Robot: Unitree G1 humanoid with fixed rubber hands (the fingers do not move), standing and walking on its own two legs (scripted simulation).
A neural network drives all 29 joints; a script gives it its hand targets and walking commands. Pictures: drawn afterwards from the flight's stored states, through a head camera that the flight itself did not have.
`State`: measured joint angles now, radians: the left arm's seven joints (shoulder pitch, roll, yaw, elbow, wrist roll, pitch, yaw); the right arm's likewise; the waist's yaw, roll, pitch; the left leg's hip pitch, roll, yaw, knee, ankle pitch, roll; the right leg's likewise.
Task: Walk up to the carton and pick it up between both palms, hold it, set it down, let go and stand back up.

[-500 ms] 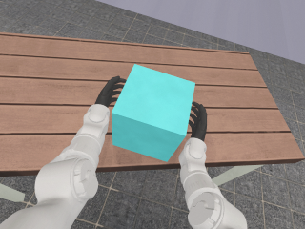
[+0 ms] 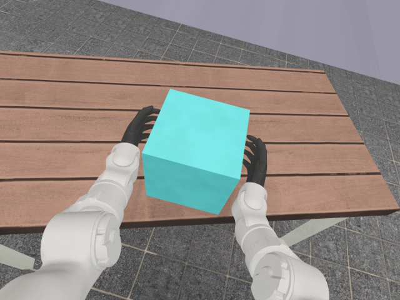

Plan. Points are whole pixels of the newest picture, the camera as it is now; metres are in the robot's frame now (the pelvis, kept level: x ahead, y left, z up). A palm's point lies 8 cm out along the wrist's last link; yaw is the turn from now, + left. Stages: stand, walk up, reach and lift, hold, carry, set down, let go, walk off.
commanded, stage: reach and lift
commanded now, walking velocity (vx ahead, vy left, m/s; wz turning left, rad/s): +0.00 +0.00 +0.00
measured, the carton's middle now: (195, 155) +0.43 -0.04 +0.00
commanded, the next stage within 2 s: none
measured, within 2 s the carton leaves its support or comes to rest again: leaves its support in 0.28 s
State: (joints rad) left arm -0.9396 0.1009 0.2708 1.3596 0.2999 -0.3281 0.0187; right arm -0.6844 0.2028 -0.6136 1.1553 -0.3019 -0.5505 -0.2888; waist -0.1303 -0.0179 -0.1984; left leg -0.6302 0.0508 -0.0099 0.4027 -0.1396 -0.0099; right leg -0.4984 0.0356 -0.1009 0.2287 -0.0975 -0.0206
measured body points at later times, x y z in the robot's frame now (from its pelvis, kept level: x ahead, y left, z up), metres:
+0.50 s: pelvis +0.01 +0.02 +0.00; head +0.03 +0.05 +0.45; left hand +0.46 +0.09 +0.08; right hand +0.37 -0.16 +0.07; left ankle +0.01 +0.12 -0.74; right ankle -0.02 -0.11 -0.74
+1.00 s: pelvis -0.01 +0.02 +0.01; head -0.02 +0.05 +0.46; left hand +0.44 +0.10 +0.14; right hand +0.36 -0.16 +0.11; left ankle +0.01 +0.12 -0.74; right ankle -0.02 -0.11 -0.74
